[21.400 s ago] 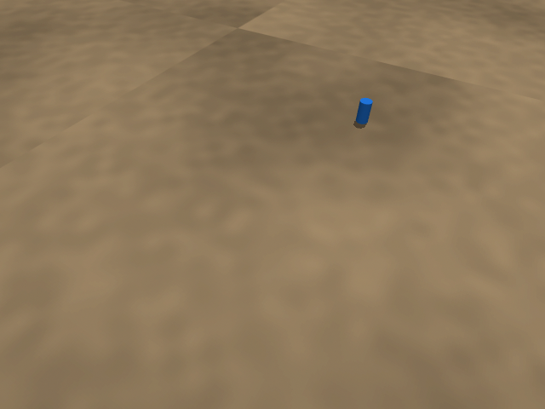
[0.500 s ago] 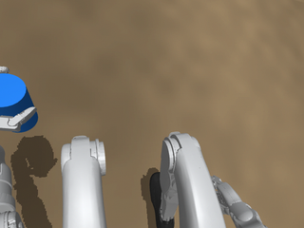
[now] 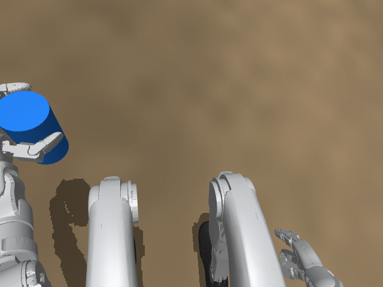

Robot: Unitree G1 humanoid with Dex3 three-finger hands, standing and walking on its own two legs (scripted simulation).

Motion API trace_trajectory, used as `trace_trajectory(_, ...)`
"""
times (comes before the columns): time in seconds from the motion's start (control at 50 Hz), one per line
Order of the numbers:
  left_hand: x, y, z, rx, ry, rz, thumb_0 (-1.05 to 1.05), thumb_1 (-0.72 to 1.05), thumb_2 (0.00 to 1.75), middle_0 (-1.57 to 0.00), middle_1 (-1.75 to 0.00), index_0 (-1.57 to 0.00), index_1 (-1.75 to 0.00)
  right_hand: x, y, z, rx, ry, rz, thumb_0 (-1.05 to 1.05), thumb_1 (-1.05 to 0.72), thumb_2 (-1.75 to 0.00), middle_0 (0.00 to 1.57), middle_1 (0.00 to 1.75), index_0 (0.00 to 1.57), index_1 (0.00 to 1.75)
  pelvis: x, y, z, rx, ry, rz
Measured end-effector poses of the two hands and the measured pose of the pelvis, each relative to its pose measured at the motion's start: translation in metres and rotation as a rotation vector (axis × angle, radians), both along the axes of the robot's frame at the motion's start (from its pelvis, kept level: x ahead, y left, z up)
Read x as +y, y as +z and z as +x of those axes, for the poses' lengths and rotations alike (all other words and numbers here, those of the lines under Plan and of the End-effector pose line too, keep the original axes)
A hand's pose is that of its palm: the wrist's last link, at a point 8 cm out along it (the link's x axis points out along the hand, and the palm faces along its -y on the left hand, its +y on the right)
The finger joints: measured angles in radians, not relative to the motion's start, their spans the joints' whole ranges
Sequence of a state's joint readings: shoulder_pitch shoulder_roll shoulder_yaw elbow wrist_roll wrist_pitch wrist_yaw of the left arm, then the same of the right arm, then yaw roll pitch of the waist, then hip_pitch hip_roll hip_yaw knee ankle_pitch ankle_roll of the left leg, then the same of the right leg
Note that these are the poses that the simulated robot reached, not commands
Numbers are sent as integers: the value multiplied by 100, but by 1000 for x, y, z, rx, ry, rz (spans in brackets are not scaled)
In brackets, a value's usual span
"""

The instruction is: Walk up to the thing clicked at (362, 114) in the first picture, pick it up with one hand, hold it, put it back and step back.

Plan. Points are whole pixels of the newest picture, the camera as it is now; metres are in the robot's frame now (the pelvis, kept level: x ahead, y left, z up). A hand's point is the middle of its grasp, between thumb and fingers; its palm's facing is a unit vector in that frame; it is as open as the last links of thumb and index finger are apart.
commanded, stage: settle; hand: left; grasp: from the side
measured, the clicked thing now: (37, 131) +0.41 +0.29 -0.07
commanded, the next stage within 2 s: lift in 0.40 s
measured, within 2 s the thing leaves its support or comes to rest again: neither
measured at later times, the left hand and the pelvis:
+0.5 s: hand (19, 119) +0.41 +0.29 -0.01, palm faces +0.31 -0.95 -0.04, open 10.9 cm; pelvis +0.00 +0.00 +0.02, yaw +1 degrees
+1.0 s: hand (1, 108) +0.40 +0.28 +0.06, palm faces +0.27 -0.96 -0.03, open 10.9 cm; pelvis +0.00 +0.00 +0.07, yaw +2 degrees
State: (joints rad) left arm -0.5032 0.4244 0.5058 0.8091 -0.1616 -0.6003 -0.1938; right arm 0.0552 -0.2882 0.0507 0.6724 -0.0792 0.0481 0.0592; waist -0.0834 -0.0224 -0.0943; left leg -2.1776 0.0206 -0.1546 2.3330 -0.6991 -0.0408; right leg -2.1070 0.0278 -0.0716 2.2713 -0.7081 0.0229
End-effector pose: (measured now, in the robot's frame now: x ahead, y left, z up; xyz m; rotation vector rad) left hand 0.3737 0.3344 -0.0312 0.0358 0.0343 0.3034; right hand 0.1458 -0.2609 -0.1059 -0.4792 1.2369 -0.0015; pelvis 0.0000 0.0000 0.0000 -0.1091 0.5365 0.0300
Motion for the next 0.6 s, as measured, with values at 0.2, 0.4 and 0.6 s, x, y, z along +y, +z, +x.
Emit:
trace_trajectory(0.2,3,15,0,-3,7,-2,1,-39,97,-73,-93,-65,-89,5,10,0,-20,-6,6,0,-90,-90,20,30,20,30,2,10,-2,2,5,2)
trace_trajectory(0.4,4,25,-1,5,8,-1,2,-41,100,-72,-95,-65,-92,7,15,-7,-18,-19,15,0,-90,-90,20,30,20,30,3,17,-3,6,12,6)
trace_trajectory(0.6,0,31,1,10,3,-1,2,-41,100,-72,-95,-65,-92,7,19,-12,-8,-31,23,0,-91,-90,20,30,20,30,3,23,-3,10,17,12)
